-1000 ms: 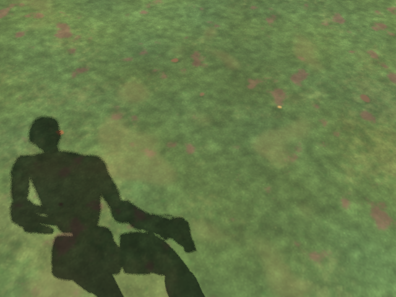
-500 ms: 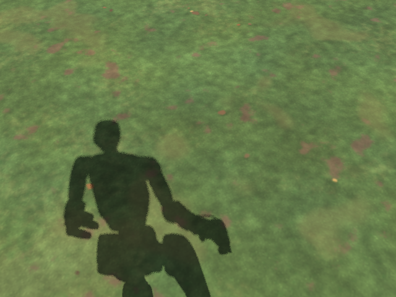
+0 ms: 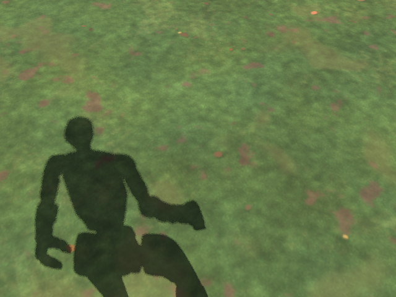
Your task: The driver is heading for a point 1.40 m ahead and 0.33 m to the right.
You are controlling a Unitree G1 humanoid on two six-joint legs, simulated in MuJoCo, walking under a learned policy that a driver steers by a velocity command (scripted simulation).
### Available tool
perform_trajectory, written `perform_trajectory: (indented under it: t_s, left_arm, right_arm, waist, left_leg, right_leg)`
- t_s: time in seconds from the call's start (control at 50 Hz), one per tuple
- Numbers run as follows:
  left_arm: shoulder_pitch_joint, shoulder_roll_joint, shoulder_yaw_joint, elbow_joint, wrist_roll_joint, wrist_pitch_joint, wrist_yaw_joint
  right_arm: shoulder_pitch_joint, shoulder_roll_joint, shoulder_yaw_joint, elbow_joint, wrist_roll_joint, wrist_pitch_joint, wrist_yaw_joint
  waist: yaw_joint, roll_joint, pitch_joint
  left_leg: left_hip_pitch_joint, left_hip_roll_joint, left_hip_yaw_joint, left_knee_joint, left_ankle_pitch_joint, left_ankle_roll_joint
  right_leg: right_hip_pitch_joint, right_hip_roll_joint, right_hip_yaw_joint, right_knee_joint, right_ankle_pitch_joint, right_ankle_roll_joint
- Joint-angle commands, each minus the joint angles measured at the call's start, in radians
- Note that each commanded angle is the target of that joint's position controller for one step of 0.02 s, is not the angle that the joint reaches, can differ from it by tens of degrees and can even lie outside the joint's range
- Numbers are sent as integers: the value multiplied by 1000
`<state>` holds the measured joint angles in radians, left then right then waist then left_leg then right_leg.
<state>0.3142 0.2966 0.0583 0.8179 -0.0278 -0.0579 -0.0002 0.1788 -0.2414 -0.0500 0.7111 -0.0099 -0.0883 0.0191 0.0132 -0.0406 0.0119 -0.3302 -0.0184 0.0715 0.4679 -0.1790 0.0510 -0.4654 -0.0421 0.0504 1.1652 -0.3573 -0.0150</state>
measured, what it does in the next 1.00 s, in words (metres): walks ahead, turning right: right foot, then left foot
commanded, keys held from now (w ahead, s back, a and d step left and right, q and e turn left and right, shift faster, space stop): w+e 0.58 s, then w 0.42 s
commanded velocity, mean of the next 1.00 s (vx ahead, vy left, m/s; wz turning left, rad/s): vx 0.50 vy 0.00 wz -0.39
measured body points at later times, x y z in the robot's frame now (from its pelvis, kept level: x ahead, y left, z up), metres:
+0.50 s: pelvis +0.26 -0.07 -0.01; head +0.30 -0.09 +0.43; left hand +0.49 +0.14 -0.11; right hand +0.26 -0.37 -0.14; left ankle +0.14 +0.10 -0.63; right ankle +0.31 -0.16 -0.74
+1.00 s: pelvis +0.55 -0.11 -0.01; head +0.57 -0.11 +0.44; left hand +0.72 +0.11 -0.13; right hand +0.59 -0.42 -0.10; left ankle +0.65 -0.05 -0.74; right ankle +0.38 -0.18 -0.65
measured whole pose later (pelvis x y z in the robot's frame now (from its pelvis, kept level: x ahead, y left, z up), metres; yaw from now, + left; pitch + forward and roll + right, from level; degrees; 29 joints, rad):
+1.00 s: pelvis +0.55 -0.11 -0.01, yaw -25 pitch +2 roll +0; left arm 0.34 0.29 0.06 0.76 -0.02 -0.05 0.00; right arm 0.15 -0.27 -0.05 0.73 0.00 -0.11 0.03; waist 0.02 -0.03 0.01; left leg -0.40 -0.03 0.03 0.54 -0.17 0.05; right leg -0.34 0.04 0.09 1.13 -0.44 -0.04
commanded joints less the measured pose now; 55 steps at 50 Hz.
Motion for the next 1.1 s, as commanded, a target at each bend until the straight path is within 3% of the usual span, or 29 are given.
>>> perform_trajectory:
  t_s: [0.02, 0.1, 0.18, 0.24, 0.3, 0.36, 0.38, 0.4, 0.42, 0.44, 0.46, 0.48, 0.5, 0.52, 0.54, 0.6, 0.7, 0.76, 0.8, 0.84, 0.88, 0.9, 0.92, 0.94, 0.96, 0.98, 1.0, 1.04, 1.1]
  left_arm:
    - [12, 58, 24, -72, -3, 10, 4]
    - [-55, 40, 25, -97, 5, 24, 4]
    - [-161, 19, 16, -129, 7, 17, -18]
    - [-268, 2, 5, -176, 9, 16, -36]
    - [-326, 8, 4, -222, 7, 17, -54]
    - [-257, 50, 27, -236, 9, 25, -63]
    - [-151, 84, 47, -215, 7, 27, -60]
    - [16, 142, 80, -173, 6, 29, -48]
    - [136, 240, 107, -147, 4, 39, -23]
    - [76, 293, 105, -179, 1, 24, -27]
    - [99, 203, 80, -186, 8, 16, -32]
    - [67, 159, 68, -181, 12, 6, -30]
    - [1, 135, 58, -187, 10, 1, -30]
    - [-58, 100, 48, -200, 13, -1, -26]
    - [-86, 90, 42, -216, 23, -1, -21]
    - [-84, 111, 47, -209, 20, -8, -7]
    - [-9, 122, 46, -161, 14, -5, 9]
    - [42, 133, 46, -131, 9, -6, 4]
    - [60, 134, 47, -117, 8, -2, 5]
    - [58, 142, 51, -108, 11, 4, 8]
    - [30, 127, 46, -113, 13, 11, 9]
    - [22, 92, 30, -130, 23, 12, 9]
    - [153, 26, 9, -138, 13, -1, 10]
    - [151, 48, 6, -135, 7, -13, 7]
    - [57, 123, 25, -148, -7, -17, 3]
    - [-24, 123, 23, -169, -3, -19, 3]
    - [-69, 111, 23, -180, 12, -20, 3]
    - [-39, 86, 26, -170, 19, -12, 3]
    - [-44, 53, 18, -170, 23, -3, 6]
  right_arm:
    - [29, -95, -30, -21, -4, -27, -1]
    - [50, -128, -44, 22, -11, -34, -16]
    - [69, -153, -49, 46, -4, -24, -27]
    - [127, -179, -56, 75, 5, -9, -33]
    - [157, -199, -64, 96, 19, 14, -34]
    - [128, -242, -75, 90, 31, 33, -44]
    - [114, -253, -78, 87, 34, 40, -48]
    - [101, -245, -72, 82, 37, 42, -52]
    - [128, -167, -45, 57, 0, 29, -50]
    - [176, -80, -12, 1, -4, -6, -34]
    - [61, -173, -31, -10, 31, -43, -16]
    - [-5, -179, -31, -37, 55, -58, -11]
    - [-7, -162, -27, -31, 37, -62, -18]
    - [-3, -176, -36, -23, 11, -55, -24]
    - [16, -176, -40, -22, 5, -42, -22]
    - [21, -141, -33, -25, -5, -13, -24]
    - [-149, -84, -2, -53, 1, -15, -10]
    - [-218, -109, -6, -74, 17, -22, 3]
    - [-237, -129, -13, -89, 17, -29, 12]
    - [-206, -144, -20, -88, 16, -34, 17]
    - [-56, -178, -42, -48, 9, -40, 12]
    - [97, -222, -57, -23, -3, -43, 7]
    - [224, -307, -80, 0, -15, -36, 5]
    - [265, -250, -68, 24, 12, -29, 15]
    - [205, -192, -49, 16, 26, -24, 11]
    - [140, -170, -39, 1, 17, -15, 6]
    - [92, -149, -29, -1, 7, -10, 7]
    - [53, -122, -17, -2, -4, -16, 7]
    - [70, -149, -24, 20, 8, -24, 2]
  waist:
    - [-5, 146, -46]
    - [-5, 98, -5]
    - [-41, 88, 26]
    - [-86, 73, 64]
    - [-98, 83, 79]
    - [-31, 141, 3]
    - [33, 146, -55]
    - [122, 119, -138]
    - [136, -59, -227]
    - [38, -238, -356]
    - [117, -90, -361]
    - [104, -57, -230]
    - [47, 42, -139]
    - [12, 38, -100]
    - [-17, 16, -80]
    - [-39, 14, -57]
    - [39, -31, -26]
    - [73, -41, -1]
    - [74, -45, 11]
    - [51, -66, 13]
    - [-32, -61, -59]
    - [-98, -13, -190]
    - [-86, 224, -351]
    - [-101, 333, -368]
    - [-112, 216, -210]
    - [-96, 136, -119]
    - [-72, 99, -43]
    - [-23, 134, -21]
    - [-10, 129, -18]
  left_leg:
    - [179, 277, -262, -296, 92, 157]
    - [189, 272, -115, -325, 247, 149]
    - [220, 246, 9, -333, 271, 114]
    - [305, 277, 45, -320, 281, 109]
    - [412, 308, 74, -260, 378, 95]
    - [445, 307, 122, -76, 836, 62]
    - [425, 291, 140, 74, 947, 46]
    - [313, 249, 163, 296, 873, 11]
    - [12, 181, 160, 627, 311, -36]
    - [-369, -38, -21, 943, -403, -85]
    - [-480, 18, -177, 978, -359, -62]
    - [-516, 56, -162, 930, -277, -40]
    - [-468, 101, -159, 831, -206, -39]
    - [-399, 130, -156, 746, -169, -48]
    - [-340, 141, -159, 715, -143, -58]
    - [-305, 134, -128, 588, -83, -103]
    - [-214, 86, -92, 211, 262, -116]
    - [-213, 71, -104, 116, 295, -94]
    - [-239, 66, -113, 69, 233, -64]
    - [-213, 58, -107, 44, 151, -32]
    - [-5, 20, -63, -4, 132, 15]
    - [245, 121, -160, 37, 182, 74]
    - [629, 338, -557, 0, 25, 232]
    - [686, 405, -841, -159, -216, 275]
    - [575, 384, -748, -181, -343, 228]
    - [441, 347, -623, -193, -303, 194]
    - [311, 304, -530, -223, -211, 185]
    - [187, 246, -424, -268, -62, 170]
    - [158, 230, -321, -308, 108, 191]
  right_leg:
    - [-185, -85, 61, 7, 92, 11]
    - [-266, -83, 85, -103, 249, 32]
    - [-241, -72, 26, -323, 423, 21]
    - [-266, -66, -21, -432, 421, 2]
    - [-287, -48, -69, -495, 314, -30]
    - [-107, 40, -158, -513, 158, -87]
    - [33, 84, -179, -541, 142, -115]
    - [291, 116, -160, -625, 222, -156]
    - [604, -77, 137, -620, 303, -225]
    - [867, -291, 730, -790, 124, -437]
    - [863, -285, 713, -865, 74, -393]
    - [747, -250, 565, -865, 123, -351]
    - [584, -205, 450, -869, 226, -314]
    - [465, -170, 369, -882, 320, -294]
    - [382, -146, 335, -905, 372, -290]
    - [268, -118, 253, -938, 491, -294]
    - [214, -48, 124, -933, 418, -214]
    - [277, -96, 176, -914, 322, -210]
    - [357, -136, 218, -872, 327, -202]
    - [411, -164, 246, -832, 390, -185]
    - [412, -107, 205, -671, 629, -148]
    - [309, -50, 154, -445, 578, -112]
    - [-42, 99, 55, -62, 227, -26]
    - [-233, 130, 106, 86, -216, -12]
    - [-327, 68, 122, 161, -159, -17]
    - [-326, 17, 75, 141, -73, -21]
    - [-305, -16, 52, 73, -11, -21]
    - [-208, -60, 46, -15, 63, -14]
    - [-211, -74, 20, -111, 130, 13]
